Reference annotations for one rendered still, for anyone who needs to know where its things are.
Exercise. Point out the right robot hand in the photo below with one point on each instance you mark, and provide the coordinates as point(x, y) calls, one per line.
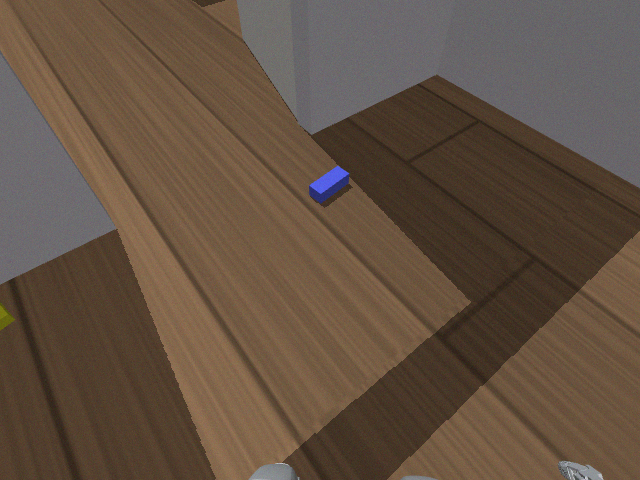
point(575, 471)

